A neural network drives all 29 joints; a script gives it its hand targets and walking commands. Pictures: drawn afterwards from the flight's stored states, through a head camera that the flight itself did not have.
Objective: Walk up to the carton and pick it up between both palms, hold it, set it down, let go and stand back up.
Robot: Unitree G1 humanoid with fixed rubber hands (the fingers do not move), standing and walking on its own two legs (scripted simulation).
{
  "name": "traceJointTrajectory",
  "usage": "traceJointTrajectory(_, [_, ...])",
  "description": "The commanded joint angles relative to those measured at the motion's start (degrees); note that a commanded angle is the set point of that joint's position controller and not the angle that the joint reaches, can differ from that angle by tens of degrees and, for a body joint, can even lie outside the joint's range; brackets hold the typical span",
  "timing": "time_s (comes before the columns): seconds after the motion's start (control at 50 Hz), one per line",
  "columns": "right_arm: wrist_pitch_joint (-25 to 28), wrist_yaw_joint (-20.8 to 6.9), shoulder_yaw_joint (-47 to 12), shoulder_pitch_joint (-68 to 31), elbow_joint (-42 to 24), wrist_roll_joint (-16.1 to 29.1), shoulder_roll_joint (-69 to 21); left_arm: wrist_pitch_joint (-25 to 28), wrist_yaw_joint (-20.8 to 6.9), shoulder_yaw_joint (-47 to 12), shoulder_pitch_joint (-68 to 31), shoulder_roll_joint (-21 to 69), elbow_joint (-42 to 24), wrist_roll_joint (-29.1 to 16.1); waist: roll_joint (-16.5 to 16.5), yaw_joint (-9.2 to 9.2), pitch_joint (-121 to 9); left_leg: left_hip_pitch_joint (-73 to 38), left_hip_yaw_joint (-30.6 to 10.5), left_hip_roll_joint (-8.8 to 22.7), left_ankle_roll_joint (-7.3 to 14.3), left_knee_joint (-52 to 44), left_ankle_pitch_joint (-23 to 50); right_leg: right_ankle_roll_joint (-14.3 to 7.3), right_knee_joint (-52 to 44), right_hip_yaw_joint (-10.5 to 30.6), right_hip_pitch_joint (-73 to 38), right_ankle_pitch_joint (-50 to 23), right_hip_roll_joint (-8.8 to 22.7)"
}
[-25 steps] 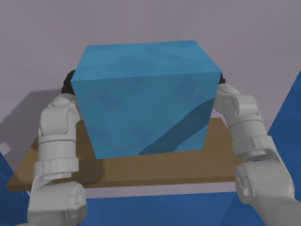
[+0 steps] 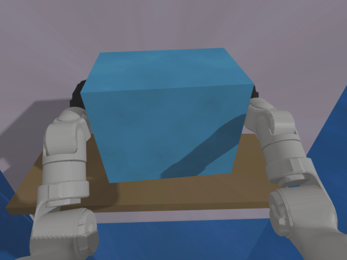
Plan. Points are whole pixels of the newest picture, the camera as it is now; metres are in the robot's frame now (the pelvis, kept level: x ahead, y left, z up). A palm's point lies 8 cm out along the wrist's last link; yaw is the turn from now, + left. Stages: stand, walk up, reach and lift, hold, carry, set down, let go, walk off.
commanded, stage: hold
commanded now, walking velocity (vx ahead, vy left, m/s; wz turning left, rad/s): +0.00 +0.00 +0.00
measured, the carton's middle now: (167, 114) +0.36 +0.00 +0.22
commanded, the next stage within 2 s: none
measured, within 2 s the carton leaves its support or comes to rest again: neither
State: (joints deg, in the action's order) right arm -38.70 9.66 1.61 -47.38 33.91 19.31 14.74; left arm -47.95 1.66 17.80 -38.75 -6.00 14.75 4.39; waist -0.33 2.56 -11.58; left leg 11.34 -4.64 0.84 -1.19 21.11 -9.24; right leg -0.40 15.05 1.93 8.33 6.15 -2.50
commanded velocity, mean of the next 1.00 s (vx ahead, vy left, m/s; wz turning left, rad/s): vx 0.00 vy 0.00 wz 0.00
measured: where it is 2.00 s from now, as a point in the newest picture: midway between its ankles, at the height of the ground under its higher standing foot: outside the picture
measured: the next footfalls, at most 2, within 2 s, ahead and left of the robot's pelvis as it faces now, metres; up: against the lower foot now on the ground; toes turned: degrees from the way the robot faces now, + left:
none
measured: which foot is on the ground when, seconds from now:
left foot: down 0.00-1.00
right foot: down 0.00-1.00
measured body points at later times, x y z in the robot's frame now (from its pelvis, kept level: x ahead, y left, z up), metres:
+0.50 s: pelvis +0.00 +0.00 +0.00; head -0.09 +0.00 +0.44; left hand +0.37 +0.18 +0.24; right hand +0.38 -0.19 +0.25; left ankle +0.02 +0.13 -0.75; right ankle +0.02 -0.12 -0.75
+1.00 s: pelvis +0.00 +0.00 +0.00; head -0.08 +0.01 +0.44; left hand +0.37 +0.19 +0.22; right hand +0.38 -0.19 +0.24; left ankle +0.02 +0.13 -0.75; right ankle +0.02 -0.12 -0.75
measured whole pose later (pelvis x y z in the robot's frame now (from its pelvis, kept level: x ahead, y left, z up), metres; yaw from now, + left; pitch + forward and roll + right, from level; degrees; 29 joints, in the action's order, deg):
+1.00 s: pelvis +0.00 +0.00 +0.00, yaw +0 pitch +0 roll -1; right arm -38.6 9.6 1.8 -46.8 33.1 19.5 14.7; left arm -48.0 1.9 17.3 -38.1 -5.9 13.7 4.4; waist -0.4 3.1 -11.5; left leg 11.8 -4.9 0.9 -1.3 21.6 -9.4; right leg -0.5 15.5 2.2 8.8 6.3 -2.7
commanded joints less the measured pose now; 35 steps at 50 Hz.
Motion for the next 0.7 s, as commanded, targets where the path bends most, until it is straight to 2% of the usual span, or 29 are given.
traceJointTrajectory(0.0, [5.02,-11.38,-13.92,-57.57,-27.78,10.89,-34.84,5.65,-9.39,-28.78,-57.87,30.66,-15.49,-13.38,-3.98,0.56,-26.43,-6.11,1.87,-2.35,-0.91,-1.48,11.2,0.02,-0.12,0.63,-9.02,-8.5,-1.09])
traceJointTrajectory(0.02, [4.69,-11.45,-13.58,-55.8,-26.65,10.7,-34.81,5.85,-9.16,-29.32,-58.12,30.55,-16.47,-13.93,-3.75,1.77,-27.18,-6.84,1.68,-1.99,-1.05,-1.71,11.13,-0.03,0.05,0.37,-8.93,-8.81,-1.44])
traceJointTrajectory(0.08, [4.73,-11.71,-13.76,-57.74,-25.31,9.68,-35.89,5.8,-9.1,-27.21,-57.97,29.69,-13.43,-12.66,-1.62,-0.03,-23.31,-5.23,2.05,-2.29,0.11,-2.58,8.72,0.39,-0.66,0.04,-7.83,-7.29,-1.27])
traceJointTrajectory(0.1, [4.63,-11.62,-14.19,-55.31,-26.3,10.4,-35.6,5.64,-9.05,-29.35,-57.05,31.24,-16.18,-13.63,-3.26,1.41,-26.75,-6.5,1.86,-1.85,-0.72,-2.31,11.16,-0.06,0.19,0.34,-9.69,-10.17,-1.69])
traceJointTrajectory(0.12, [4.88,-11.5,-15.14,-56.54,-29.04,11.31,-35.53,5.58,-8.88,-29.66,-57.15,30.84,-17.53,-14.26,-3.72,0.66,-29.03,-6.99,1.89,-2.21,-0.99,-1.24,13.9,0.02,0.37,0.57,-10.73,-12.2,-1.63])
traceJointTrajectory(0.16, [4.72,-11.35,-15.3,-57.54,-29.42,12.01,-35.6,5.48,-8.69,-28.68,-57.37,30.28,-16.44,-14.2,-2.78,0.31,-29.21,-7.21,1.86,-2.35,-0.76,-0.83,14.48,0.52,0.44,0.67,-10.82,-12.98,-1.6])
traceJointTrajectory(0.18, [4.05,-11.37,-14.55,-55.82,-26.33,11.74,-33.61,4.99,-8.81,-27.63,-55.3,29.69,-14.02,-12.91,-3.04,0.4,-25.91,-7.72,1.6,-2.19,-0.99,-1.44,13.8,0.19,0.07,0.41,-9.59,-11.59,-1.7])
traceJointTrajectory(0.2, [3.74,-11.32,-14.39,-53.92,-25.35,11.62,-33.86,4.97,-9.16,-28.06,-55.37,29.94,-15.39,-13.17,-2.64,1.18,-26.03,-7.44,1.67,-1.97,-1.08,-1.85,13.26,0.17,0.01,0.41,-9.9,-11.33,-1.81])
traceJointTrajectory(0.22, [3.86,-11.49,-15.31,-54.53,-26.19,12.08,-33.58,4.53,-9.29,-27.23,-54.57,29.95,-15.21,-12.7,-2.31,0.03,-26.26,-7.36,1.72,-1.94,-0.95,-1.65,14.3,-0.08,0.06,0.42,-10.69,-11.72,-1.71])
traceJointTrajectory(0.24, [3.59,-11.45,-14.54,-53.79,-24.91,11.53,-32.41,4.1,-9.52,-26.1,-53.14,29.09,-13.47,-11.72,-1.6,0.21,-24.03,-7.05,1.92,-1.88,-0.8,-2.06,13.52,-0.13,-0.4,0.41,-10.08,-11.01,-1.85])
traceJointTrajectory(0.26, [3.59,-11.51,-15.04,-55.23,-23.86,11.19,-33.19,4.15,-9.8,-24.1,-53.77,28.17,-11.96,-10.57,0.22,-1.09,-22.87,-6.22,2.24,-2.18,0.06,-2.43,11.97,0.25,-0.81,0.38,-9.78,-9.58,-1.51])
traceJointTrajectory(0.28, [3.34,-11.51,-14.58,-53.57,-21.06,10.84,-33.71,4.35,-10.1,-23.77,-54.35,28.1,-11.92,-9.88,0.04,-0.53,-20.94,-6.12,2.23,-2.19,0.11,-2.82,11.6,0.24,-0.74,0.42,-9.43,-9.6,-1.34])
traceJointTrajectory(0.3, [4.12,-11.51,-16.32,-54.5,-25.0,11.78,-35.14,4.69,-10.16,-25.65,-55.0,29.2,-15.81,-11.23,-0.54,-0.7,-25.65,-6.8,2.25,-2.23,-0.06,-2.25,13.54,0.25,-0.01,0.52,-11.2,-11.55,-1.46])
traceJointTrajectory(0.34, [4.03,-11.43,-15.51,-57.28,-25.33,11.64,-34.69,4.27,-9.87,-24.86,-54.68,28.84,-11.63,-11.04,0.12,-1.17,-23.07,-5.89,2.17,-2.22,0.66,-2.53,10.83,0.23,-0.89,0.57,-9.69,-8.84,-1.48])
traceJointTrajectory(0.38, [4.41,-11.54,-15.74,-58.96,-26.71,11.69,-36.31,4.85,-9.75,-25.53,-56.36,29.52,-12.2,-12.08,1.6,-1.17,-25.35,-5.61,2.14,-2.26,1.26,-2.62,9.72,0.58,-0.55,0.62,-9.67,-8.67,-1.54])
traceJointTrajectory(0.4, [4.11,-11.68,-14.89,-57.6,-24.94,11.39,-36.3,5.19,-9.54,-26.38,-57.54,29.83,-12.7,-12.7,0.44,-0.12,-24.64,-5.7,2.2,-2.07,0.75,-2.54,10.09,0.29,-0.4,0.81,-8.83,-8.93,-1.55])
traceJointTrajectory(0.42, [4.09,-11.81,-14.67,-57.87,-23.83,11.35,-35.74,5.03,-9.43,-25.95,-57.22,29.64,-11.37,-12.04,-0.3,-0.67,-23.23,-5.32,2.23,-2.12,0.66,-2.72,9.09,0.02,-0.67,0.72,-8.42,-7.28,-1.41])
traceJointTrajectory(0.44, [3.65,-11.85,-13.59,-56.86,-21.0,10.44,-34.88,4.8,-9.58,-25.34,-56.99,29.11,-9.21,-11.63,0.29,0.14,-21.21,-4.83,2.36,-2.1,0.73,-3.52,6.41,0.05,-1.31,0.95,-7.23,-5.52,-1.17])
traceJointTrajectory(0.46, [4.02,-11.93,-14.02,-58.16,-21.95,10.23,-36.14,5.06,-9.8,-25.19,-57.77,29.51,-9.9,-11.85,1.12,-0.5,-21.82,-4.05,2.5,-2.02,1.28,-3.65,6.1,0.2,-1.14,0.86,-7.59,-5.22,-1.19])
traceJointTrajectory(0.48, [3.6,-11.91,-13.1,-57.1,-19.47,9.29,-36.91,5.48,-10.06,-24.39,-59.44,28.48,-9.09,-11.71,2.06,0.01,-19.77,-2.92,2.69,-2.12,1.71,-4.26,4.09,0.39,-1.38,1.0,-7.26,-4.01,-1.06])
traceJointTrajectory(0.5, [4.06,-12.13,-13.72,-59.7,-20.3,9.6,-36.76,5.11,-10.25,-23.51,-57.8,29.08,-5.65,-11.03,2.3,-1.8,-19.17,-2.19,2.81,-2.17,2.06,-4.35,3.18,0.15,-1.81,0.96,-6.87,-2.45,-1.05])
traceJointTrajectory(0.52, [3.96,-11.96,-13.0,-58.13,-19.2,9.04,-37.55,5.93,-10.37,-24.55,-59.55,28.86,-7.2,-11.76,1.9,-0.19,-19.76,-2.39,2.54,-2.22,1.89,-4.24,2.96,0.29,-1.54,1.11,-6.89,-3.33,-0.83])
traceJointTrajectory(0.54, [4.4,-11.98,-14.66,-59.88,-21.69,10.19,-38.45,5.94,-10.25,-24.46,-58.63,29.57,-7.53,-11.92,2.22,-1.48,-22.51,-2.87,2.56,-2.4,2.07,-3.34,5.56,0.4,-1.04,1.23,-8.58,-5.81,-0.91])
traceJointTrajectory(0.56, [4.02,-11.72,-14.75,-57.86,-21.72,11.07,-38.08,6.13,-10.03,-25.51,-58.71,29.47,-9.71,-12.65,0.71,-0.36,-24.78,-4.1,2.26,-2.38,1.32,-2.86,7.82,0.29,-0.45,1.55,-9.73,-8.8,-1.05])
traceJointTrajectory(0.6, [4.49,-11.13,-15.53,-59.3,-24.0,12.5,-37.84,6.45,-9.59,-26.18,-59.96,29.79,-11.48,-13.25,-1.0,-0.4,-27.88,-5.86,2.02,-2.83,0.42,-0.94,12.81,0.8,0.37,1.48,-10.6,-13.7,-0.99])
traceJointTrajectory(0.62, [4.65,-10.8,-16.01,-58.5,-26.77,13.3,-37.26,6.23,-9.52,-27.11,-57.81,30.52,-13.16,-13.77,-1.41,0.14,-30.76,-7.52,1.72,-2.82,-0.19,-0.11,15.9,0.94,0.83,1.18,-12.24,-16.42,-1.35])
traceJointTrajectory(0.64, [4.26,-10.39,-15.43,-57.35,-26.75,13.38,-36.27,6.18,-9.54,-27.21,-57.47,29.76,-13.7,-13.9,-1.73,0.85,-29.2,-7.57,1.64,-2.97,-0.55,0.08,17.01,1.06,0.67,1.16,-11.74,-17.48,-1.38])
traceJointTrajectory(0.68, [3.97,-10.09,-15.24,-54.85,-26.2,13.53,-34.32,5.54,-9.76,-26.86,-55.29,29.41,-14.59,-13.11,-2.08,1.13,-28.49,-8.69,1.63,-2.73,-1.21,-0.08,17.94,0.73,0.57,0.87,-11.84,-17.53,-1.67])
